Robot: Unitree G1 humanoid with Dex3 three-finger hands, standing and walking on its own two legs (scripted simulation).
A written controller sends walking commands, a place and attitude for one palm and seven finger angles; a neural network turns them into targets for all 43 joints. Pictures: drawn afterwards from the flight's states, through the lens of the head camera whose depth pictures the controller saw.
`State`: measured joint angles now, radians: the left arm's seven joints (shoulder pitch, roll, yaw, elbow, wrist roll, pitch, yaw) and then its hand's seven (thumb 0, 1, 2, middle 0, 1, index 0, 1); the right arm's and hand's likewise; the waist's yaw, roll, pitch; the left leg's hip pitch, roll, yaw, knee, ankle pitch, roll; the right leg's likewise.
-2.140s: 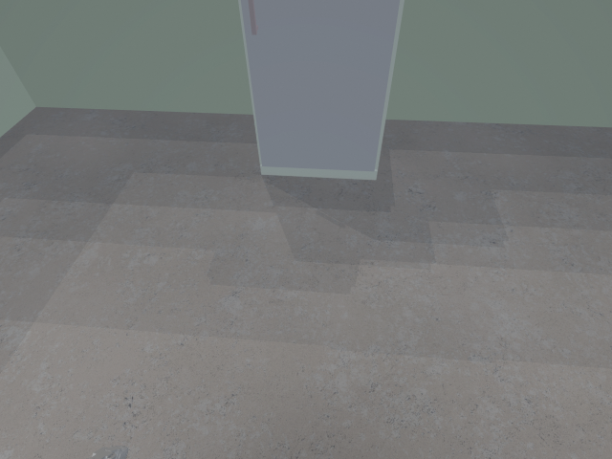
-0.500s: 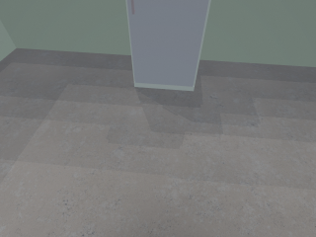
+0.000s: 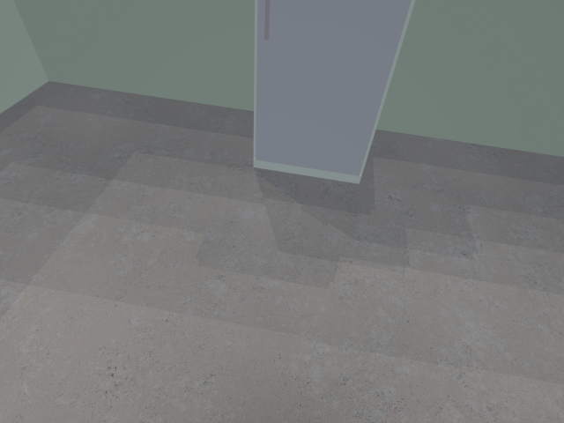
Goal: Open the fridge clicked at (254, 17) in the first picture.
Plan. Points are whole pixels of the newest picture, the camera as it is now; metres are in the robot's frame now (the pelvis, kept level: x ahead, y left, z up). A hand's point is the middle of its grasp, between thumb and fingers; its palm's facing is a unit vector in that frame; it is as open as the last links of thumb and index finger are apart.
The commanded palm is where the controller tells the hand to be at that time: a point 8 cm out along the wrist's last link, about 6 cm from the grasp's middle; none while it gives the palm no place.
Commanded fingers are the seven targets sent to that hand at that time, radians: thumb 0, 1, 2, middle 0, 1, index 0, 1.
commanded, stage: walk to a spot facing it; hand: left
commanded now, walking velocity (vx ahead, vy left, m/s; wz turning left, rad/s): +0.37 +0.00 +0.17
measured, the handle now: out of the picture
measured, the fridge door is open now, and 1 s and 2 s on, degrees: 0 0 0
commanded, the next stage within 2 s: turn to face it in 1.48 s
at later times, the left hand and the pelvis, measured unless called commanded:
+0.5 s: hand (214, 330) +0.32 +0.14 -0.16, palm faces +0.05 -0.98 -0.20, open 7.3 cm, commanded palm none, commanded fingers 0.00 0.90 0.90 -0.20 -0.30 -0.20 -0.30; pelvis +0.20 -0.04 -0.02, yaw +5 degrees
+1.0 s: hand (198, 343) +0.30 +0.17 -0.18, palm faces +0.25 -0.96 -0.15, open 7.4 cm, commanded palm none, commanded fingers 0.00 0.90 0.90 -0.20 -0.30 -0.20 -0.30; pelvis +0.41 +0.02 +0.00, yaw +9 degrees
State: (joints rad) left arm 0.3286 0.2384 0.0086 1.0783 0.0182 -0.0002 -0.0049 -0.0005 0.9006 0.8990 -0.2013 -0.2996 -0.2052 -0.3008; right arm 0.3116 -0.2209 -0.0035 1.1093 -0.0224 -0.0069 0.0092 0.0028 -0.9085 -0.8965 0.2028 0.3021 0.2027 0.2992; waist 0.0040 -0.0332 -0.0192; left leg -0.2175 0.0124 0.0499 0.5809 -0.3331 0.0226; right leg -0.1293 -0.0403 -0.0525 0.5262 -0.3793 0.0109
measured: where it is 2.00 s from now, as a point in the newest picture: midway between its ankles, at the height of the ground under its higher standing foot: (270, 299)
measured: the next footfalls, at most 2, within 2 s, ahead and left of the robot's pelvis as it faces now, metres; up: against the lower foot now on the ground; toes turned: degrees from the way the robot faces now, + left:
right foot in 0.44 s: +0.33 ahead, -0.14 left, +0.00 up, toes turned -5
left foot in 0.90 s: +0.48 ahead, +0.12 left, +0.00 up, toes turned +19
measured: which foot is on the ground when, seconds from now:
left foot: down 0.00-0.44, up 0.46-0.88, down 0.90-1.00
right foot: down 0.00-0.00, up 0.02-0.42, down 0.44-0.90, up 0.92-1.00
